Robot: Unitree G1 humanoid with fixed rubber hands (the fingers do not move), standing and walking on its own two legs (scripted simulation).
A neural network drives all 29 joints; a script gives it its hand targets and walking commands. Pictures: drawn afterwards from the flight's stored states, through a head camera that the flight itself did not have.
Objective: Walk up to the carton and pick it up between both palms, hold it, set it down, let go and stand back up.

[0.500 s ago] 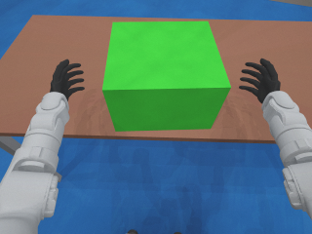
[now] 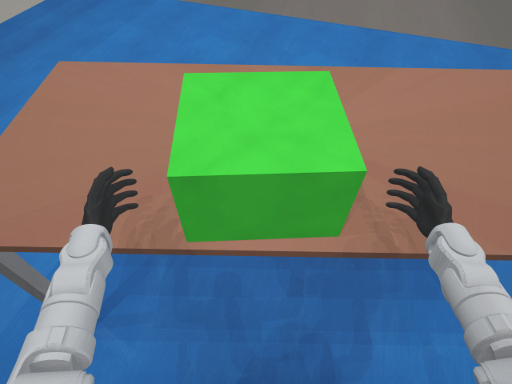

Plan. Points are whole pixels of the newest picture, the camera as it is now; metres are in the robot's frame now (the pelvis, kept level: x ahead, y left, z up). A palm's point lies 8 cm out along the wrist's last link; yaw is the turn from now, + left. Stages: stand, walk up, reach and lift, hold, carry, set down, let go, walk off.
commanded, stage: set down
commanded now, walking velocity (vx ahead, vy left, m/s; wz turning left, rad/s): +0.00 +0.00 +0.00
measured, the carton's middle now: (260, 153) +0.54 +0.02 +0.02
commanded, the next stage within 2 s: let go in 1.56 s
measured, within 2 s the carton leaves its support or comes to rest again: neither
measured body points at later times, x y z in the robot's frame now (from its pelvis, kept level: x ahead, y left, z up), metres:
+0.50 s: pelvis +0.01 +0.01 +0.00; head +0.02 +0.01 +0.45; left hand +0.30 +0.25 +0.03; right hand +0.29 -0.26 +0.02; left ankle +0.01 +0.14 -0.74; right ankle +0.01 -0.10 -0.74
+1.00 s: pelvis +0.01 +0.01 +0.00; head +0.01 +0.02 +0.45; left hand +0.24 +0.26 -0.02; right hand +0.25 -0.24 -0.02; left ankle +0.01 +0.14 -0.74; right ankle +0.01 -0.10 -0.74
